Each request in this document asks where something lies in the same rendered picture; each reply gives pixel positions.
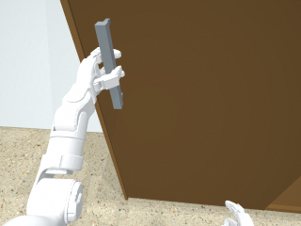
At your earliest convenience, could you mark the left robot upper arm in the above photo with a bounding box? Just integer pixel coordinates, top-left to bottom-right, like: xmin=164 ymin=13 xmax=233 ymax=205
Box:
xmin=2 ymin=178 xmax=83 ymax=226

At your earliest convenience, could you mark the wardrobe door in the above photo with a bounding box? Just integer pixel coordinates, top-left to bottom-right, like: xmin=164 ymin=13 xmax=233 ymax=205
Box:
xmin=69 ymin=0 xmax=301 ymax=211
xmin=271 ymin=176 xmax=301 ymax=207

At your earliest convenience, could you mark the left robot hand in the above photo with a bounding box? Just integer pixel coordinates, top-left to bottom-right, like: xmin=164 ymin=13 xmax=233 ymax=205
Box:
xmin=76 ymin=47 xmax=125 ymax=96

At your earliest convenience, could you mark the handle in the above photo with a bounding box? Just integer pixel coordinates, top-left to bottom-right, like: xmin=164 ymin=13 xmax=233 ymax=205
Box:
xmin=94 ymin=18 xmax=123 ymax=109

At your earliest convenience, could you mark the right robot hand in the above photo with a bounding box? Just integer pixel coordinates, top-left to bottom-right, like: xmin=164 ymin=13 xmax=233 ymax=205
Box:
xmin=221 ymin=201 xmax=255 ymax=226

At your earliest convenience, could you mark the left robot forearm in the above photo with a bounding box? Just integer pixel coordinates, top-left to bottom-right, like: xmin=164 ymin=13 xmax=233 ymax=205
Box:
xmin=26 ymin=82 xmax=97 ymax=214

